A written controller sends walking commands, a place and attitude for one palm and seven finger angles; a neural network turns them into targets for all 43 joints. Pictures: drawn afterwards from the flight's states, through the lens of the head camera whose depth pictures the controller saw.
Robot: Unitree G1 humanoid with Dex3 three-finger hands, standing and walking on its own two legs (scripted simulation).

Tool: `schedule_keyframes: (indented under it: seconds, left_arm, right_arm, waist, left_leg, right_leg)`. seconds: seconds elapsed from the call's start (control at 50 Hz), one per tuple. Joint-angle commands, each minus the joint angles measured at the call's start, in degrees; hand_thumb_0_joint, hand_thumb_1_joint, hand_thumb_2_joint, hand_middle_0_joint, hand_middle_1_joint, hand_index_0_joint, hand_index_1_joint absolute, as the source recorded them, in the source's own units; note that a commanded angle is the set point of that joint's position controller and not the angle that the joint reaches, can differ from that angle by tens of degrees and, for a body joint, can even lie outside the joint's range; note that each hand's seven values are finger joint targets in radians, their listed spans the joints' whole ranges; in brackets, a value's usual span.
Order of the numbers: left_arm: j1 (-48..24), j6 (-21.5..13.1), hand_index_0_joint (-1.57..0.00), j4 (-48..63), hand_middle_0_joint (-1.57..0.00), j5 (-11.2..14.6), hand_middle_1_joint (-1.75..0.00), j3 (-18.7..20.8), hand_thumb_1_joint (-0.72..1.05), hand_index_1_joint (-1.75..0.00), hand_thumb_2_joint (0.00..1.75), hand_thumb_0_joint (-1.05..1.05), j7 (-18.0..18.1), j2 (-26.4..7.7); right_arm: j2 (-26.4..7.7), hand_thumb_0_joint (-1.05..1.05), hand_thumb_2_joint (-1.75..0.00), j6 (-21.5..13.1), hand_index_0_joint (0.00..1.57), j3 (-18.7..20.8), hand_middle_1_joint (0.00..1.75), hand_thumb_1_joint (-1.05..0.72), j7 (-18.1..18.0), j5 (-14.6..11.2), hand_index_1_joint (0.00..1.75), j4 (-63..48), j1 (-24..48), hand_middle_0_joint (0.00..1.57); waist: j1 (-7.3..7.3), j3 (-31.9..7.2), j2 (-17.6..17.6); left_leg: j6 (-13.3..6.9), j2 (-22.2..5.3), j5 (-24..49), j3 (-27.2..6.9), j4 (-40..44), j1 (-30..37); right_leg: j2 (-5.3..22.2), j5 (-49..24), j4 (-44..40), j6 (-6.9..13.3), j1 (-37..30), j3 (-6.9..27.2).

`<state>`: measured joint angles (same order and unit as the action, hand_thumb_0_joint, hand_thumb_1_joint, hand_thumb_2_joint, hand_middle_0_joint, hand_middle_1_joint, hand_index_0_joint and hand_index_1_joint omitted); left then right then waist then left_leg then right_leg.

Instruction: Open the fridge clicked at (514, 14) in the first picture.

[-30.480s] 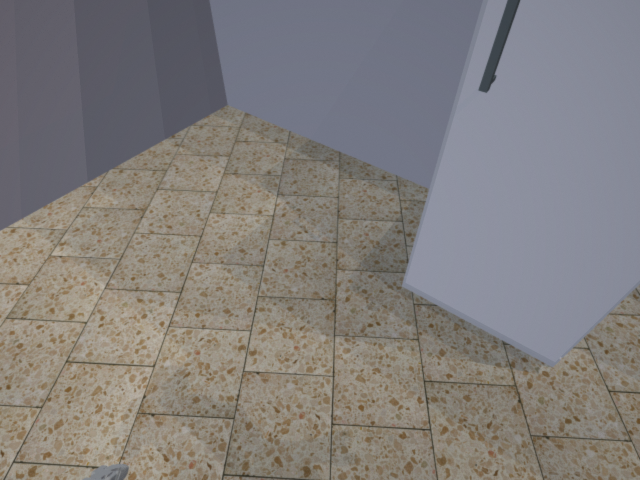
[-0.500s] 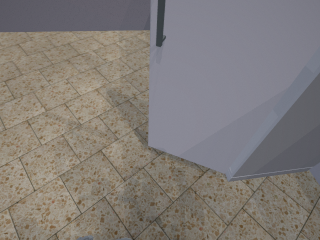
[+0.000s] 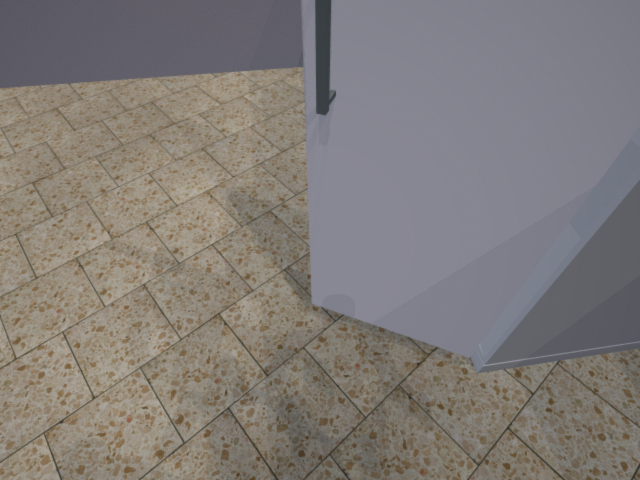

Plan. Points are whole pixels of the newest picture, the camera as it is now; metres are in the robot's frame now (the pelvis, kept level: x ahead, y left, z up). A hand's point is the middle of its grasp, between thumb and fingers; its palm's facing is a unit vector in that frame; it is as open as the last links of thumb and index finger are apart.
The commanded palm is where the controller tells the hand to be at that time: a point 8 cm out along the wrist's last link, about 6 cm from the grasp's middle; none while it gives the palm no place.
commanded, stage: let the arm hang, fingers relaxed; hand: left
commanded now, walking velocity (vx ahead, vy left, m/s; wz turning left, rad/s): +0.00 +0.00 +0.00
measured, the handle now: (328, 26) +0.69 +0.03 +0.23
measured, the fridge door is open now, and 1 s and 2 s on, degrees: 60 60 60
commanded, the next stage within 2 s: look to check the result in 0.22 s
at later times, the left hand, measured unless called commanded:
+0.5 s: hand out of the picture +0.12 +0.24 -0.15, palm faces -0.05 -0.93 -0.35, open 7.4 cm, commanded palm none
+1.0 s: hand out of the picture +0.12 +0.23 -0.15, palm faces -0.04 -0.94 -0.33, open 7.4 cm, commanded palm none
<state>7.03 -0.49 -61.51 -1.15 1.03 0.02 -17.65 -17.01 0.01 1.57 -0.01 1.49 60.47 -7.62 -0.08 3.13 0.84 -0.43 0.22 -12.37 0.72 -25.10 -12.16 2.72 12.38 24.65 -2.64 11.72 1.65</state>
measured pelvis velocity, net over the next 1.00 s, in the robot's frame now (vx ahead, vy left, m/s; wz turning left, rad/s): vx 0.02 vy -0.02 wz -0.01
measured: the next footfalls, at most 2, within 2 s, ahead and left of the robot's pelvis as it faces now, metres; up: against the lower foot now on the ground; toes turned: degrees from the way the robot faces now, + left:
none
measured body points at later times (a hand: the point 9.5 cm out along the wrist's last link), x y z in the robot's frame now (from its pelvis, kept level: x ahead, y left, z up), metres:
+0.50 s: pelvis +0.02 -0.01 +0.01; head +0.04 -0.02 +0.46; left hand +0.12 +0.29 -0.12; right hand +0.10 -0.31 -0.13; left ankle +0.01 +0.11 -0.74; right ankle +0.01 -0.15 -0.74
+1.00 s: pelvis +0.02 -0.02 +0.01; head +0.04 -0.02 +0.46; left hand +0.12 +0.28 -0.13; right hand +0.10 -0.32 -0.13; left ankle +0.01 +0.11 -0.74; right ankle +0.01 -0.15 -0.74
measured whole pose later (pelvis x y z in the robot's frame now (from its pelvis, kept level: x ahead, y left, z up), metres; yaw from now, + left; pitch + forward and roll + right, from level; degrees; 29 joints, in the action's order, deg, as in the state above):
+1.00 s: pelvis +0.02 -0.02 +0.01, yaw -1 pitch -1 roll +0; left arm 4.5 -1.2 -63.9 -0.8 0.5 0.0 -19.1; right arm -19.4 0.0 0.4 -0.1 1.3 64.3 -5.6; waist -0.8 3.0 -0.1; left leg 1.1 -1.5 -11.1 0.9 -18.1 -5.8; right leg 1.1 11.1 18.1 -1.3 5.8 1.5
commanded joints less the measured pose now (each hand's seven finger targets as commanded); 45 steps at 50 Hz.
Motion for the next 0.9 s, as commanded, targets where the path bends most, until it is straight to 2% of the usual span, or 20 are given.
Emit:
schedule_keyframes:
  seconds: [0.0,0.24,0.38,0.5,0.56,0.66,0.88]
  left_arm:
    - [-2.4,-1.6,-0.20,2.8,-0.20,0.0,-0.30,2.0,0.90,-0.30,0.90,0.00,0.4,-11.8]
    - [-5.2,-1.9,-0.20,2.1,-0.20,0.2,-0.30,1.7,0.90,-0.30,0.90,0.00,0.4,-13.5]
    - [-5.6,-1.8,-0.20,1.8,-0.20,0.3,-0.30,1.6,0.90,-0.30,0.90,0.00,0.3,-13.7]
    - [-4.7,-2.0,-0.20,1.8,-0.20,0.3,-0.30,1.7,0.90,-0.30,0.90,0.00,0.6,-13.9]
    - [-4.9,-1.9,-0.20,1.6,-0.20,0.4,-0.30,1.7,0.90,-0.30,0.90,0.00,0.6,-13.8]
    - [-4.6,-1.9,-0.20,1.3,-0.20,0.4,-0.30,1.7,0.90,-0.30,0.90,0.00,0.7,-13.8]
    - [-4.4,-1.9,-0.20,1.0,-0.20,0.5,-0.30,1.7,0.90,-0.30,0.90,0.00,0.6,-13.6]
  right_arm:
    - [-11.3,0.00,-0.90,-1.2,0.20,2.2,0.30,-0.90,-0.5,-0.4,0.30,-2.0,1.1,0.20]
    - [-13.5,0.00,-0.90,-1.3,0.20,1.4,0.30,-0.90,-0.5,-0.3,0.30,-1.0,5.2,0.20]
    - [-14.2,0.00,-0.90,-1.1,0.20,1.3,0.30,-0.90,-0.5,-0.4,0.30,-0.6,5.0,0.20]
    - [-13.9,0.00,-0.90,-1.1,0.20,1.2,0.30,-0.90,-0.7,-0.5,0.30,-0.2,4.0,0.20]
    - [-13.8,0.00,-0.90,-1.1,0.20,1.2,0.30,-0.90,-0.7,-0.5,0.30,0.3,3.8,0.20]
    - [-13.5,0.00,-0.90,-1.0,0.20,1.3,0.30,-0.90,-0.7,-0.5,0.30,0.7,3.4,0.20]
    - [-13.7,0.00,-0.90,-1.1,0.20,1.3,0.30,-0.90,-0.8,-0.5,0.30,0.8,3.7,0.20]
  waist:
    - [-0.50,-5.1,-0.8]
    - [-0.51,-7.0,0.5]
    - [-0.56,-6.0,-1.0]
    - [-0.46,-7.6,-2.3]
    - [-0.59,-6.9,-1.6]
    - [-0.67,-6.6,-2.4]
    - [-0.53,-5.6,-0.5]
  left_leg:
    - [-1.2,-6.1,7.4,-5.1,5.6,2.9]
    - [-0.4,-6.5,13.9,-4.4,7.0,6.3]
    - [-0.3,-6.7,11.5,-4.2,8.0,6.6]
    - [-0.3,-6.9,14.2,-3.8,7.6,8.0]
    - [-0.2,-6.9,13.6,-3.6,7.9,7.7]
    - [-0.1,-6.9,13.0,-3.5,8.0,8.0]
    - [0.0,-7.0,12.5,-3.4,8.7,7.8]
  right_leg:
    - [3.6,-7.2,-4.6,4.1,-1.6,2.9]
    - [4.4,-14.3,-5.9,3.9,-5.4,2.7]
    - [4.2,-12.2,-7.3,3.9,-5.3,2.8]
    - [4.3,-16.1,-7.0,4.1,-7.0,2.5]
    - [4.3,-16.0,-7.2,4.1,-7.0,2.6]
    - [4.3,-16.4,-7.7,4.1,-7.0,2.8]
    - [4.2,-15.1,-8.2,4.1,-6.8,3.1]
